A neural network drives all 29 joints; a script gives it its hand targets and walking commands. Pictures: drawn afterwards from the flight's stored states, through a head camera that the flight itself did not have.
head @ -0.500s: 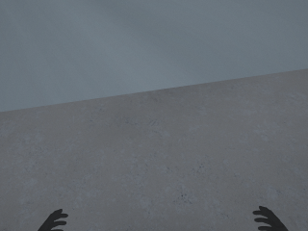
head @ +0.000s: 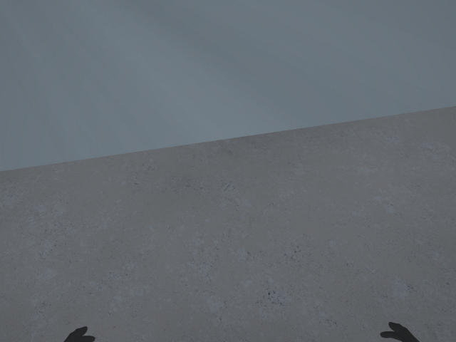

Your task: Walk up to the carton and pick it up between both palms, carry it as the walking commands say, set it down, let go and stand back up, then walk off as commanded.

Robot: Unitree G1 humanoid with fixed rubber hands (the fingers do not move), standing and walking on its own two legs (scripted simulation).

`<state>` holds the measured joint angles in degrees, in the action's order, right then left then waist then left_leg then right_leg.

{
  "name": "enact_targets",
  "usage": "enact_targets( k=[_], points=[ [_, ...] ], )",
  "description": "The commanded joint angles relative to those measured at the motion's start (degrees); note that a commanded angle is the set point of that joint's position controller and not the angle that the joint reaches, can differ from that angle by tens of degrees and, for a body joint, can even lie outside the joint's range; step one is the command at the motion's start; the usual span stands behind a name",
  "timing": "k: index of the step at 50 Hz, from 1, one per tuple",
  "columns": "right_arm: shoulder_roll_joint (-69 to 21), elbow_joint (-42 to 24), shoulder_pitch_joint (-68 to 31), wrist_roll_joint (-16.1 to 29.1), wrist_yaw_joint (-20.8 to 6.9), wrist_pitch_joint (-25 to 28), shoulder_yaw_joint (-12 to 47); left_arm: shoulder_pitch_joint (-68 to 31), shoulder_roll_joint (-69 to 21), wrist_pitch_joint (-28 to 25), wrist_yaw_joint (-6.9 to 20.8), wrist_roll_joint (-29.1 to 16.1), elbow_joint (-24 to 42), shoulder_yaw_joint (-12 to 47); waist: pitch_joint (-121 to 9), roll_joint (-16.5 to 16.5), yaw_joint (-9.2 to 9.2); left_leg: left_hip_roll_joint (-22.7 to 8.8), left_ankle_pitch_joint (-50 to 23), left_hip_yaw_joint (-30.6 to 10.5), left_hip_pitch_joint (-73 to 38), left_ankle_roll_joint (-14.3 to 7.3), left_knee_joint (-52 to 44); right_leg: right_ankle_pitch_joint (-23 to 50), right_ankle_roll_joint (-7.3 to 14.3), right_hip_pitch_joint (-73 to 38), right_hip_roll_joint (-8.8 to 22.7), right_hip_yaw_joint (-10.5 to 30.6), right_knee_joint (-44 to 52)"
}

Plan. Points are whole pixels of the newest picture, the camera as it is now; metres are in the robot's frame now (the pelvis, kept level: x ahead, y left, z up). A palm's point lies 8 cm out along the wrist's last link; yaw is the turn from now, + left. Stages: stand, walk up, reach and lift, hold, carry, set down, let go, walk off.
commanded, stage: stand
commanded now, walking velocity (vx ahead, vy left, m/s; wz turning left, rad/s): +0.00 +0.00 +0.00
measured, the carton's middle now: out of the picture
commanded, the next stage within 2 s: walk up in 0.14 s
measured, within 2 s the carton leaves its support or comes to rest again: neither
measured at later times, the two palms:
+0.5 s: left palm out of the picture +0.07 +0.39 -0.07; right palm (406, 332) +0.17 -0.29 -0.08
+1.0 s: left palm out of the picture -0.20 +0.42 -0.05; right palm (248, 229) +0.37 -0.03 -0.05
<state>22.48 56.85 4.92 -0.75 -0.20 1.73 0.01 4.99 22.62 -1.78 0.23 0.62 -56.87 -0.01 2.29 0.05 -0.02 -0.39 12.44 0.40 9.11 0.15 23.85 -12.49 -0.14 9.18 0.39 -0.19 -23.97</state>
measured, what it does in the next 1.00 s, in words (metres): steps on the spot, turning left: left foot, then right foot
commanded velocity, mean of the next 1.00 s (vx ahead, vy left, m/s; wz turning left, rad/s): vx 0.00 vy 0.00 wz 0.00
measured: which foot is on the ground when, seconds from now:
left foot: down 0.00-0.36, up 0.38-0.60, down 0.62-0.86, up 0.88-1.00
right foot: down 0.00-0.62, up 0.64-0.84, down 0.86-1.00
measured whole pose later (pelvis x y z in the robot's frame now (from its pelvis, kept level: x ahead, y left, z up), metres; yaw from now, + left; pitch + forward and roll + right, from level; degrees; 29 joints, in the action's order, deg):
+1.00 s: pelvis +0.01 +0.10 -0.01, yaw +43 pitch +1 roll +0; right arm 28.9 36.7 8.4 -3.9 -10.7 -3.8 -7.3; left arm 16.7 31.7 -5.8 -2.1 2.0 -48.9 -6.1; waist -0.8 -1.6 -1.7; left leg -1.0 14.2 -1.5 32.4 1.5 53.0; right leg -11.8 0.6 16.6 6.2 -12.3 -27.8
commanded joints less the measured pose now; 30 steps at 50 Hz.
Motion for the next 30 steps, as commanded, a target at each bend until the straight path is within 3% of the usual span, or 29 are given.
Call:
enact_targets(
  k=[1,16,17,18,19,20,21,22,23,26,28,30],
  points=[
    [9.7,-1.8,-2.8,0.0,0.3,0.6,-1.9,-2.7,9.7,-0.5,-0.2,0.0,1.8,-1.8,-3.3,-0.1,-0.01,-6.3,-5.4,-5.6,-0.5,-2.1,-5.1,6.0,2.1,-0.7,6.3,5.6,5.0],
    [9.9,0.6,-2.7,0.0,0.4,0.3,-1.8,-2.6,9.9,-0.3,-0.4,0.0,-0.5,-1.7,-3.0,-0.1,-0.01,-6.6,-5.5,-5.7,-1.3,-1.9,-6.9,5.9,1.9,-1.3,6.6,5.6,6.7],
    [15.1,-9.1,-2.7,-3.8,-3.2,-2.1,-5.2,0.9,17.5,0.0,-1.0,-1.3,3.5,-5.9,-0.8,-3.5,-1.45,-3.9,-13.1,-12.8,15.4,-5.7,0.1,3.6,4.0,-6.5,5.9,0.5,-2.4],
    [14.4,-11.5,-6.7,-4.3,-5.1,-3.0,-5.6,5.8,18.3,-0.4,-1.6,-1.3,4.1,-6.5,-4.7,-1.2,-3.90,-2.8,-14.4,-10.7,18.6,-6.3,5.2,2.9,6.0,-8.4,9.5,3.9,-1.5],
    [11.7,-14.7,-7.7,-4.4,-6.2,-3.6,-5.6,7.8,20.3,-0.8,-2.2,-0.6,4.7,-7.3,-7.2,7.0,-5.12,0.1,-2.1,-4.3,24.7,-4.6,15.9,5.3,10.2,-11.4,19.0,9.5,5.4],
    [10.6,-16.9,-7.2,-5.0,-6.8,-4.1,-5.6,5.7,21.9,-1.1,-2.7,0.4,6.7,-7.9,-6.6,9.3,-4.50,-4.3,11.7,-4.8,29.6,-2.2,25.0,6.8,15.3,-8.7,28.9,13.0,9.0],
    [12.0,-17.2,-5.3,-5.3,-7.2,-4.4,-6.3,3.3,21.1,-1.4,-2.9,0.5,8.6,-8.1,-6.7,6.7,-2.31,-7.6,11.7,-6.4,29.9,-0.8,31.2,5.1,16.1,-7.2,30.3,11.8,9.5],
    [12.8,-17.7,-3.9,-5.3,-7.7,-4.5,-6.9,2.3,20.3,-1.6,-3.0,0.6,9.9,-8.1,-6.0,4.8,-0.97,-9.2,10.5,-6.8,29.7,0.1,31.8,2.3,15.1,-5.9,29.0,8.1,9.6],
    [13.0,-18.1,-2.7,-4.9,-8.3,-4.8,-7.2,1.3,20.2,-1.8,-2.9,0.8,10.4,-8.3,-4.4,5.0,-0.05,-10.4,9.1,-6.7,28.6,0.7,30.4,-0.2,13.7,-4.1,26.6,4.0,9.7],
    [11.9,-19.6,-1.1,-3.2,-10.1,-5.1,-7.1,0.2,20.5,-2.3,-2.3,1.8,11.2,-8.5,-2.9,6.3,1.04,-9.8,5.6,-1.2,22.2,0.8,25.5,7.6,12.5,0.0,22.1,-5.4,6.4],
    [11.2,-20.2,0.7,-2.4,-10.6,-4.8,-6.9,-0.5,20.7,-2.1,-1.6,1.7,11.6,-8.6,-5.1,6.5,2.00,-7.8,3.5,3.3,13.9,-0.5,19.6,12.7,10.2,2.9,19.2,-10.6,2.0],
    [11.9,-19.5,4.9,-2.3,-9.9,-4.4,-7.5,-0.8,20.7,-1.5,-1.0,1.2,11.7,-8.2,-7.8,5.4,4.38,-3.3,1.5,8.0,5.8,-1.1,13.1,8.2,7.7,6.7,17.2,-13.1,-6.1]
  ],
)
